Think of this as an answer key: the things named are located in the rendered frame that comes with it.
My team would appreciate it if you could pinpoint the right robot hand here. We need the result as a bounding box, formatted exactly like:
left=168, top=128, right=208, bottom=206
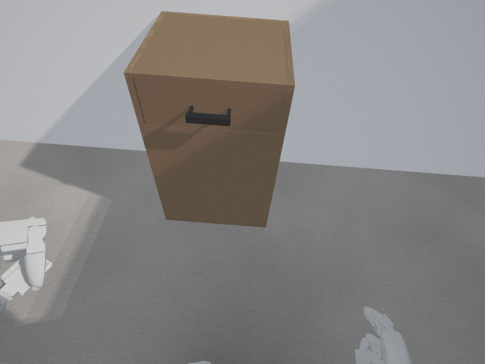
left=355, top=306, right=413, bottom=364

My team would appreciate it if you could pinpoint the drawer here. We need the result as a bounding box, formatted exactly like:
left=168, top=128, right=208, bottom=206
left=134, top=78, right=285, bottom=133

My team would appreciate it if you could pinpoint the left robot hand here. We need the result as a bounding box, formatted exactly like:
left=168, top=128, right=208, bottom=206
left=0, top=216, right=52, bottom=313

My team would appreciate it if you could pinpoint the cabinet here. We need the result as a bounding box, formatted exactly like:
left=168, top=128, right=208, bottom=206
left=124, top=11, right=295, bottom=228

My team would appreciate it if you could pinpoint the handle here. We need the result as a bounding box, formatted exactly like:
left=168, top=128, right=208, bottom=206
left=185, top=105, right=231, bottom=126

